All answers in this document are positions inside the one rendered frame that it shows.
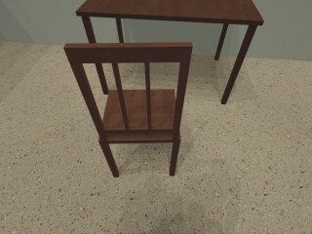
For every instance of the table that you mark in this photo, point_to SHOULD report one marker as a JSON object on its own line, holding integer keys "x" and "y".
{"x": 227, "y": 12}

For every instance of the chair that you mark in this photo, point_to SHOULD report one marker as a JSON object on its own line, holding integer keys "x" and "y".
{"x": 134, "y": 116}

